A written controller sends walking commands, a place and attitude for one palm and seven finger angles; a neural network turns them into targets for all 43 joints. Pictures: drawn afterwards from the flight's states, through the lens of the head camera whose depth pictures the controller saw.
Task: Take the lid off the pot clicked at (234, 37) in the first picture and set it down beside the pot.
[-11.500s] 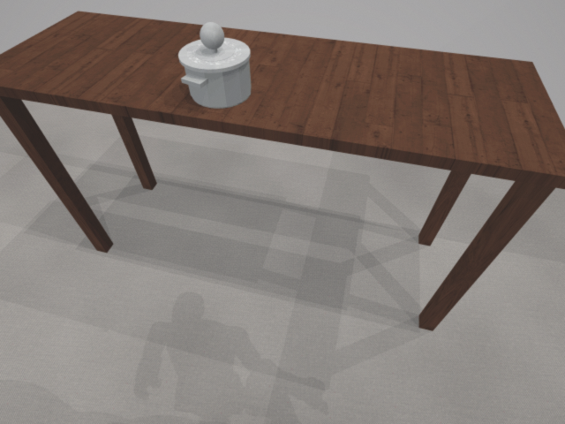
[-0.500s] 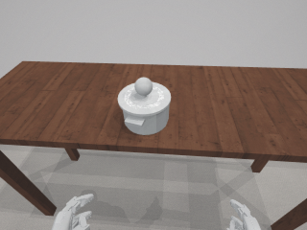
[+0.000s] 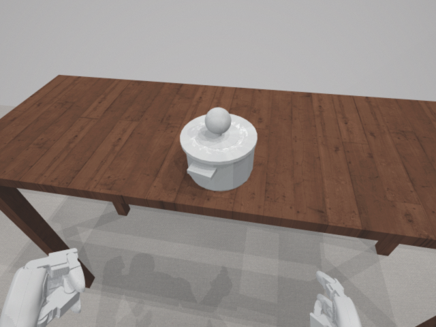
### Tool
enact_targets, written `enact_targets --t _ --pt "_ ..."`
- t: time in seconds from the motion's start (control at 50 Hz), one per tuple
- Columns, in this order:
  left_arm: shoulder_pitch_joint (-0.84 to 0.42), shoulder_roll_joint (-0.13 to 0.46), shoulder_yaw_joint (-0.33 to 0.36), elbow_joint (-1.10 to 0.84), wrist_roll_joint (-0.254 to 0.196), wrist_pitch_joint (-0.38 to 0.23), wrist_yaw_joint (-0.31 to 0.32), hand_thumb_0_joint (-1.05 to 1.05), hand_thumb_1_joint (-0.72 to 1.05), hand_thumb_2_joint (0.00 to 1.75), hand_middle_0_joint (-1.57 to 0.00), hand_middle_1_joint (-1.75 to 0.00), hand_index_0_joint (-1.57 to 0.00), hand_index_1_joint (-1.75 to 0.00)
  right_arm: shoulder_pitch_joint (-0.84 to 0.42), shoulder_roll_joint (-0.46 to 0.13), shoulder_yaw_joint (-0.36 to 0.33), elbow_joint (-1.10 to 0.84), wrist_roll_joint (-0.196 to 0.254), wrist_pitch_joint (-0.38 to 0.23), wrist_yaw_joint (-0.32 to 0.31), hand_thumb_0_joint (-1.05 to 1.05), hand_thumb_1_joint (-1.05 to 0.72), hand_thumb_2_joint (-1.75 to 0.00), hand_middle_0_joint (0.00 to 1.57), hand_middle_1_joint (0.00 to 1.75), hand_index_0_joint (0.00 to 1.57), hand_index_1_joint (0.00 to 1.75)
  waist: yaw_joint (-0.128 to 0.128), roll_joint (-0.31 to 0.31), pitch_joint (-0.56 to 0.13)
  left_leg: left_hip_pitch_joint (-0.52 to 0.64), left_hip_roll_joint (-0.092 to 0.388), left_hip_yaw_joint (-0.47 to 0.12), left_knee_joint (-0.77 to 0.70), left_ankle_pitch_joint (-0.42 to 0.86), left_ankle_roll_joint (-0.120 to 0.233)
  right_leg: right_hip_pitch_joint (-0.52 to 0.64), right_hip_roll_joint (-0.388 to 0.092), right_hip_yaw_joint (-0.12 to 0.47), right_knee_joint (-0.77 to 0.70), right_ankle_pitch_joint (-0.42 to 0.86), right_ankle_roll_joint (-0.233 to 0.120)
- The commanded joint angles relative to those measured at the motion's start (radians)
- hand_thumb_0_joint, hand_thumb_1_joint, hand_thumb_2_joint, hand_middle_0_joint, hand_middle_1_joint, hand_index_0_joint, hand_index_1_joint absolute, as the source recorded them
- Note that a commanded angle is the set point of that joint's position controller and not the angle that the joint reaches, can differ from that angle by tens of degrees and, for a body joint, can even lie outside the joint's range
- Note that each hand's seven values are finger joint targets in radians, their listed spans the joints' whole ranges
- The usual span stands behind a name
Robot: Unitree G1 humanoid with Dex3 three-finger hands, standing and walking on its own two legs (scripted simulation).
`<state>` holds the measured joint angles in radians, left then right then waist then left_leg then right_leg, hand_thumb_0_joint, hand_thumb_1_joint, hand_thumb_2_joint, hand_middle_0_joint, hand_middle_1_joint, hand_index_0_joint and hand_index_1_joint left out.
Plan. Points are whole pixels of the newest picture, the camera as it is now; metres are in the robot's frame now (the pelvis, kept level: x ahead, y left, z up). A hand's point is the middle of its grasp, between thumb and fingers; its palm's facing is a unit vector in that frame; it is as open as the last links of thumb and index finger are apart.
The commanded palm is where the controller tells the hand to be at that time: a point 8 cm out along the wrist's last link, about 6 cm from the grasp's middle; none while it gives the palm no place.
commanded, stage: raise the hand higher, near the body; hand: left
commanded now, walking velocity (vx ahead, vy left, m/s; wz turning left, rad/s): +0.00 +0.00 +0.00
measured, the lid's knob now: (218, 120) +0.45 +0.06 +0.17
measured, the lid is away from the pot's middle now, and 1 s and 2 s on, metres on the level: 0.00 0.00 0.00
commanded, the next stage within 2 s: reach forward and open the fingers in 0.74 s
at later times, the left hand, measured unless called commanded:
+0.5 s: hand (69, 254) +0.17 +0.23 +0.14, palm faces +0.33 -0.83 -0.44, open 3.1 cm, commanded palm +0.11 +0.27 +0.17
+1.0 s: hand (54, 216) +0.20 +0.25 +0.18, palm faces +0.32 -0.29 -0.90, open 3.0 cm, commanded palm +0.15 +0.27 +0.22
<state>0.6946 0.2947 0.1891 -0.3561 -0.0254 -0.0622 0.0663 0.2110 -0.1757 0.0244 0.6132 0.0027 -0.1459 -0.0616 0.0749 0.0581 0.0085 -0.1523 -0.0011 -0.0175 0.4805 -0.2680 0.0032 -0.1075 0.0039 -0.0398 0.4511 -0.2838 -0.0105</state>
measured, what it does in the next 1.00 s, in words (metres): stands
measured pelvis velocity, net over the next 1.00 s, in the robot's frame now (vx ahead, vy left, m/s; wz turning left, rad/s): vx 0.00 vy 0.01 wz -0.02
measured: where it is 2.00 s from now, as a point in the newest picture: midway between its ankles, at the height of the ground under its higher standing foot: outside the picture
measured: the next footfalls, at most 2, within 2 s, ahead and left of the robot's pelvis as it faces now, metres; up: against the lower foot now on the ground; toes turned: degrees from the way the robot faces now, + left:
none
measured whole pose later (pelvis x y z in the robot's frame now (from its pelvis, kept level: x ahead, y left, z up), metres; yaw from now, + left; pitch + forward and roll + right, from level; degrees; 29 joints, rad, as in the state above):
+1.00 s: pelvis +0.00 +0.01 +0.00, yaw -1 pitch -1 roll +0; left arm 0.48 0.56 0.29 -0.63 0.50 0.05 0.09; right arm 0.15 -0.26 0.02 0.54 0.00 0.02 0.00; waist 0.10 0.08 -0.01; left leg -0.23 0.00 0.01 0.52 -0.28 0.01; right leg -0.20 0.00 -0.01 0.51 -0.30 0.00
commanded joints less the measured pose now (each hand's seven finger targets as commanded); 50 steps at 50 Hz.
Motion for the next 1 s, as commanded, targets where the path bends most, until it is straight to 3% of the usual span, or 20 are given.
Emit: enact_targets --t 0.0,0.02,0.08,0.16,0.28,0.32,0.38,0.4,0.44,0.48,0.5,0.66,0.74,0.82,0.84,0.86,0.88,0.92,0.96,0.98 --pt "0.057 0.1 0.08 -0.208 0.003 -0.072 0.009 0.0 0.9 0.9 -1.3 -1.5 -1.3 -1.5 -0.18 -0.107 -0.052 -0.185 0.008 -0.075 -0.007 0.0 -0.9 -0.9 0.2 0.3 0.2 0.3 -0.003 -0.054 -0.024 0.048 0.01 0.024 -0.059 0.234 0.026 -0.072 -0.011 -0.024 -0.083 0.202 0.008" --pt "0.046 0.113 0.089 -0.213 0.002 -0.076 0.01 0.0 0.9 0.9 -1.3 -1.5 -1.3 -1.5 -0.179 -0.109 -0.057 -0.184 0.011 -0.076 -0.01 0.0 -0.9 -0.9 0.2 0.3 0.2 0.3 -0.004 -0.087 -0.022 0.045 0.012 0.023 -0.061 0.223 0.028 -0.075 -0.012 -0.023 -0.084 0.194 0.012" --pt "0.045 0.201 0.189 -0.263 0.0 -0.088 0.027 0.0 0.9 0.9 -1.3 -1.5 -1.3 -1.5 -0.193 -0.114 -0.063 -0.181 0.013 -0.082 -0.018 0.0 -0.9 -0.9 0.2 0.3 0.2 0.3 0.012 -0.047 -0.046 0.054 0.013 0.031 -0.056 0.221 0.026 -0.067 -0.011 -0.009 -0.096 0.193 0.012" --pt "0.02 0.152 0.142 -0.294 0.002 -0.103 0.024 0.0 0.9 0.9 -1.3 -1.5 -1.3 -1.5 -0.178 -0.11 -0.06 -0.177 0.012 -0.089 -0.02 0.0 -0.9 -0.9 0.2 0.3 0.2 0.3 0.001 -0.022 -0.033 0.069 0.013 0.033 -0.058 0.233 0.026 -0.077 -0.016 -0.012 -0.094 0.197 0.013" --pt "-0.01 0.192 0.193 -0.329 -0.005 -0.116 0.031 0.0 0.9 0.9 -1.3 -1.5 -1.3 -1.5 -0.179 -0.114 -0.064 -0.174 0.015 -0.09 -0.019 0.0 -0.9 -0.9 0.2 0.3 0.2 0.3 0.003 -0.035 -0.038 0.08 0.014 0.036 -0.05 0.228 0.026 -0.081 -0.011 -0.002 -0.1 0.208 0.012" --pt "-0.038 0.165 0.161 -0.346 -0.004 -0.123 0.029 0.0 0.9 0.9 -1.3 -1.5 -1.3 -1.5 -0.172 -0.109 -0.057 -0.178 0.013 -0.094 -0.018 0.0 -0.9 -0.9 0.2 0.3 0.2 0.3 -0.001 0.003 -0.036 0.084 0.013 0.035 -0.056 0.233 0.026 -0.077 -0.017 -0.007 -0.093 0.207 0.01" --pt "-0.051 0.198 0.209 -0.342 -0.01 -0.12 0.032 0.0 0.9 0.9 -1.3 -1.5 -1.3 -1.5 -0.175 -0.113 -0.06 -0.175 0.014 -0.086 -0.015 0.0 -0.9 -0.9 0.2 0.3 0.2 0.3 0.002 -0.02 -0.035 0.085 0.014 0.034 -0.054 0.23 0.024 -0.078 -0.009 -0.004 -0.098 0.212 0.008" --pt "-0.074 0.175 0.182 -0.357 -0.009 -0.127 0.028 0.0 0.9 0.9 -1.3 -1.5 -1.3 -1.5 -0.176 -0.109 -0.053 -0.181 0.011 -0.086 -0.015 0.0 -0.9 -0.9 0.2 0.3 0.2 0.3 -0.002 -0.023 -0.027 0.082 0.013 0.034 -0.059 0.231 0.024 -0.078 -0.013 -0.007 -0.099 0.209 0.007" --pt "-0.095 0.175 0.179 -0.378 -0.012 -0.13 0.026 0.0 0.9 0.9 -1.3 -1.5 -1.3 -1.5 -0.17 -0.113 -0.052 -0.183 0.011 -0.087 -0.012 0.0 -0.9 -0.9 0.2 0.3 0.2 0.3 -0.002 0.027 -0.035 0.091 0.015 0.032 -0.062 0.236 0.021 -0.07 -0.016 -0.006 -0.094 0.213 0.007" --pt "-0.093 0.205 0.223 -0.354 -0.017 -0.126 0.03 0.0 0.9 0.9 -1.3 -1.5 -1.3 -1.5 -0.178 -0.114 -0.054 -0.175 0.012 -0.084 -0.009 0.0 -0.9 -0.9 0.2 0.3 0.2 0.3 0.003 -0.013 -0.027 0.085 0.016 0.031 -0.056 0.228 0.021 -0.076 -0.008 -0.004 -0.099 0.212 0.005" --pt "-0.122 0.178 0.193 -0.373 -0.015 -0.133 0.024 0.0 0.9 0.9 -1.3 -1.5 -1.3 -1.5 -0.177 -0.111 -0.047 -0.182 0.009 -0.084 -0.008 0.0 -0.9 -0.9 0.2 0.3 0.2 0.3 -0.004 -0.025 -0.024 0.083 0.015 0.032 -0.062 0.227 0.021 -0.074 -0.012 -0.007 -0.101 0.207 0.006" --pt "-0.195 0.198 0.217 -0.405 -0.022 -0.14 0.025 0.0 0.9 0.9 -1.3 -1.5 -1.3 -1.5 -0.176 -0.117 -0.043 -0.181 0.008 -0.078 -0.001 0.0 -0.9 -0.9 0.2 0.3 0.2 0.3 0.0 0.025 -0.04 0.095 0.021 0.026 -0.067 0.241 0.018 -0.062 -0.015 -0.007 -0.093 0.211 0.003" --pt "-0.18 0.204 0.247 -0.387 -0.027 -0.146 0.03 0.0 0.9 0.9 -1.3 -1.5 -1.3 -1.5 -0.174 -0.114 -0.045 -0.172 0.007 -0.076 0.001 0.0 -0.9 -0.9 0.2 0.3 0.2 0.3 0.004 -0.037 -0.058 0.098 0.024 0.024 -0.068 0.258 0.02 -0.049 -0.014 -0.013 -0.086 0.232 0.003" --pt "-0.233 0.212 0.259 -0.405 -0.031 -0.154 0.029 0.0 0.9 0.9 -1.3 -1.5 -1.3 -1.5 -0.181 -0.116 -0.044 -0.168 0.009 -0.074 0.003 0.0 -0.9 -0.9 0.2 0.3 0.2 0.3 0.0 -0.005 -0.055 0.101 0.023 0.029 -0.064 0.256 0.02 -0.053 -0.018 -0.005 -0.092 0.234 0.002" --pt "-0.274 0.467 0.236 -0.468 0.377 -0.055 0.064 0.0 0.87 0.92 -1.29 -1.46 -1.29 -1.46 -0.188 -0.208 -0.036 -0.198 -0.026 -0.001 0.017 0.0 -0.9 -0.9 0.2 0.3 0.2 0.3 0.018 0.065 -0.074 -0.041 0.006 0.055 -0.039 0.286 0.013 -0.101 -0.01 0.004 -0.027 0.244 0.008" --pt "-0.314 0.365 0.21 -0.524 0.377 -0.003 0.08 0.0 0.83 0.94 -1.28 -1.43 -1.28 -1.43 -0.214 -0.164 -0.036 -0.247 -0.02 0.037 0.03 0.0 -0.9 -0.9 0.2 0.3 0.2 0.3 0.015 0.105 -0.066 -0.06 0.006 0.059 -0.043 0.292 0.006 -0.102 -0.016 -0.03 -0.011 0.22 -0.008" --pt "-0.319 0.43 0.227 -0.505 0.472 0.039 0.093 0.0 0.8 0.96 -1.28 -1.39 -1.28 -1.39 -0.223 -0.166 -0.039 -0.252 -0.006 0.061 0.039 0.0 -0.9 -0.9 0.2 0.3 0.2 0.3 0.022 0.118 -0.046 -0.071 0.012 0.055 -0.04 0.259 0.001 -0.109 -0.006 -0.011 -0.008 0.182 -0.016" --pt "-0.24 0.468 0.238 -0.435 0.593 0.112 0.073 0.0 0.74 1.0 -1.26 -1.32 -1.26 -1.32 -0.226 -0.181 -0.042 -0.264 -0.006 0.129 0.052 0.0 -0.9 -0.9 0.2 0.3 0.2 0.3 0.037 0.055 -0.105 -0.077 0.005 0.061 -0.025 0.241 0.009 -0.099 -0.001 -0.01 0.002 0.151 -0.017" --pt "-0.277 0.535 0.237 -0.422 0.675 0.157 0.03 0.0 0.68 1.05 -1.25 -1.25 -1.25 -1.25 -0.253 -0.197 -0.042 -0.283 0.005 0.173 0.061 0.0 -0.9 -0.9 0.2 0.3 0.2 0.3 0.033 0.024 -0.138 -0.066 0.001 0.053 -0.01 0.239 0.016 -0.095 -0.007 0.006 -0.004 0.17 -0.01" --pt "-0.3 0.583 0.256 -0.433 0.683 0.173 0.005 0.0 0.64 1.07 -1.24 -1.22 -1.24 -1.22 -0.291 -0.199 -0.038 -0.297 0.026 0.179 0.065 0.0 -0.9 -0.9 0.2 0.3 0.2 0.3 0.029 0.052 -0.167 -0.053 0.004 0.047 -0.004 0.234 0.012 -0.081 -0.004 0.016 0.0 0.182 -0.01"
